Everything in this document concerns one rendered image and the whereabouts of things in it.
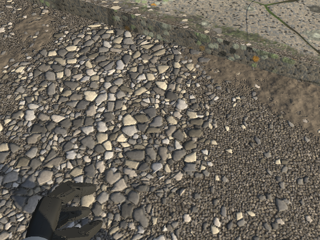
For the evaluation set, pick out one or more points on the robot left hand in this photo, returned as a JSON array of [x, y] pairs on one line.
[[51, 214]]

